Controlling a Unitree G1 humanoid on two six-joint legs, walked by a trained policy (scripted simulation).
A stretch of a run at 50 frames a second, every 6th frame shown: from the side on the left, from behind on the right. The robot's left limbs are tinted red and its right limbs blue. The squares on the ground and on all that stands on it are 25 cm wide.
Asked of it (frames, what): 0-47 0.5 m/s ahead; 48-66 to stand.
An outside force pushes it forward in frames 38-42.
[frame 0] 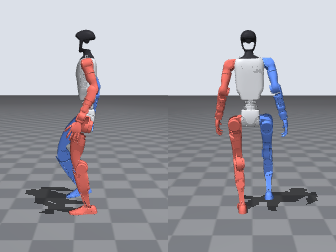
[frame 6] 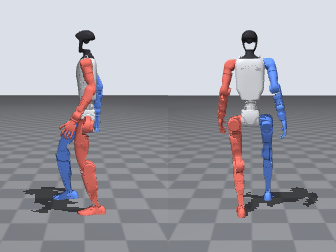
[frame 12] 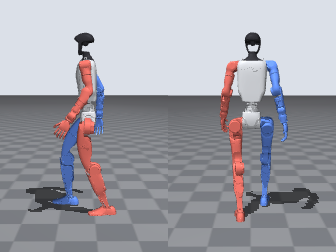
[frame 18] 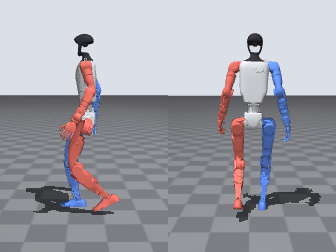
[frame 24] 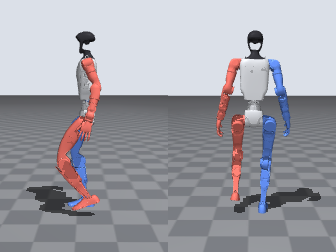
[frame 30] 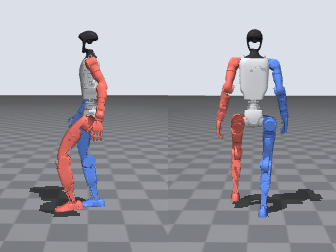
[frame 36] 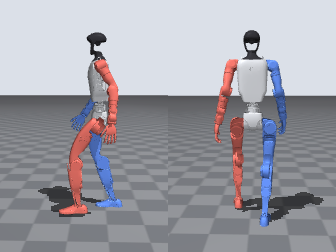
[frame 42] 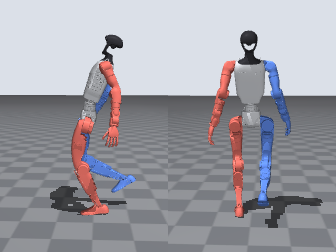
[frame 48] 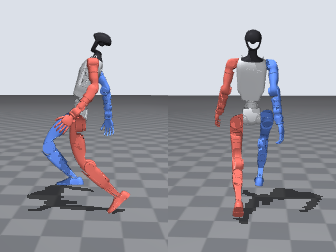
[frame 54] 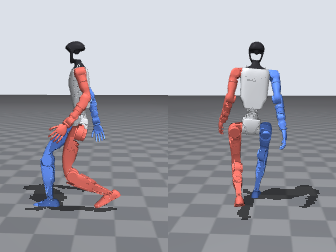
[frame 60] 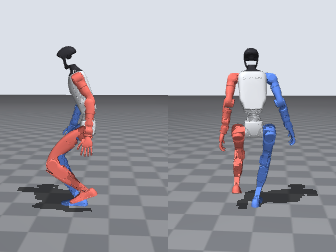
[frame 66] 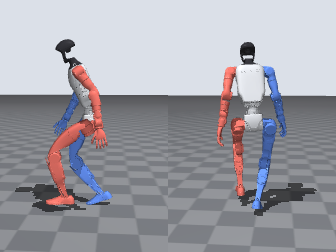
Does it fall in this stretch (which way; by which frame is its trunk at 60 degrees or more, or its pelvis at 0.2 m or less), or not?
no
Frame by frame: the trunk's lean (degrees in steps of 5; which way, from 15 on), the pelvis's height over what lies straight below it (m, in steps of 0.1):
0: 0, 0.8
6: 0, 0.8
12: 5, 0.8
18: 5, 0.8
24: 0, 0.8
30: 0, 0.8
36: 5, 0.8
42: 25 backward, 0.8
48: 20 backward, 0.8
54: 5, 0.7
60: 20 forward, 0.7
66: 25 forward, 0.7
